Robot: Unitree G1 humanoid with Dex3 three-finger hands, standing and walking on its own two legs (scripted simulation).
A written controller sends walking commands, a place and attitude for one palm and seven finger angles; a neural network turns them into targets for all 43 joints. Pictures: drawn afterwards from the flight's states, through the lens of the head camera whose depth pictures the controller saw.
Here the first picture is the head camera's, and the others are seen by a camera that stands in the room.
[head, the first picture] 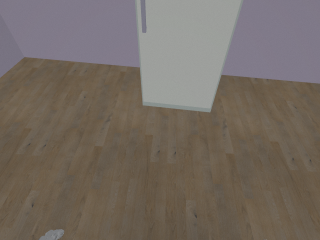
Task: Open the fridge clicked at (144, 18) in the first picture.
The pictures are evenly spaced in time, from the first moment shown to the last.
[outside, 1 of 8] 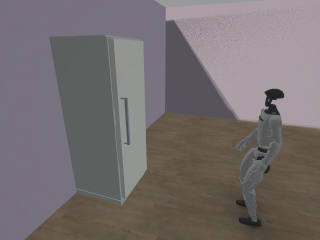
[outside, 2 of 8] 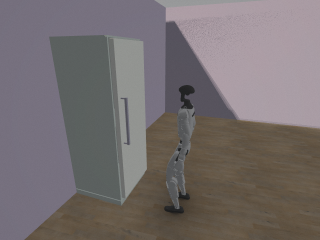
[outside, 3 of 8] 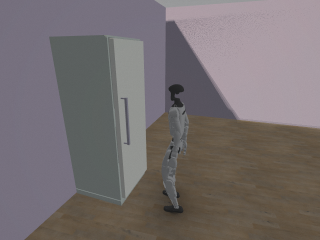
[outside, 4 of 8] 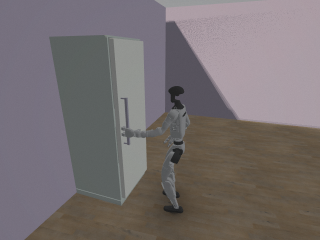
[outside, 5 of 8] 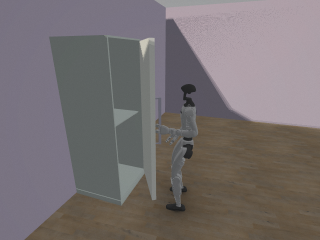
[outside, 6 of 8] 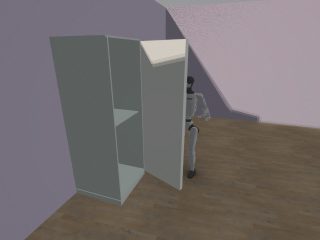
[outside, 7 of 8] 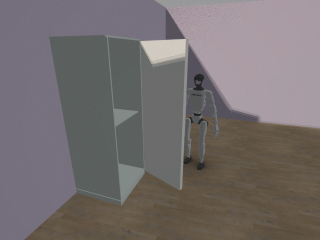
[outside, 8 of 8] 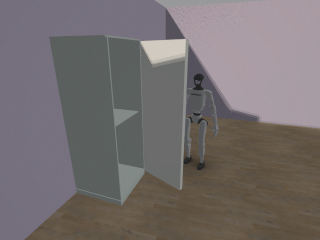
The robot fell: no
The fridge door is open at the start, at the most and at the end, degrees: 0 71 67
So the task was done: yes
